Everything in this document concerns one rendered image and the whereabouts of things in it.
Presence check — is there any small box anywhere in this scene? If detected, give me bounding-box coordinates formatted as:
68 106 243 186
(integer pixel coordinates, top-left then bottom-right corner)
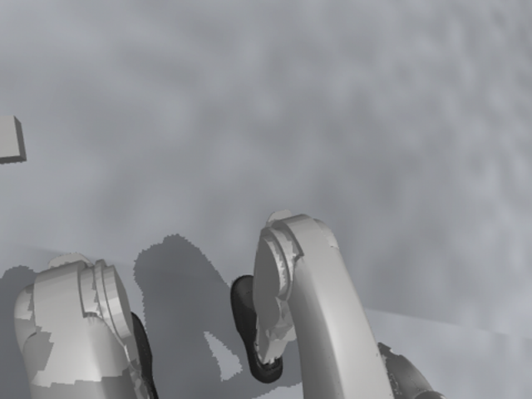
0 116 27 164

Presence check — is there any right robot foot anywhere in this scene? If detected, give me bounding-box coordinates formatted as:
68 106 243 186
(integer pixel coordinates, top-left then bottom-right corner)
230 275 283 383

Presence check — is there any right robot hand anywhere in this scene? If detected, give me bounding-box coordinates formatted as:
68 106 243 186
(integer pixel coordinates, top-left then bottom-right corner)
378 342 433 399

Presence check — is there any left robot foot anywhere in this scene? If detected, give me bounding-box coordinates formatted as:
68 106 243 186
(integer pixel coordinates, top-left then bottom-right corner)
131 312 159 399

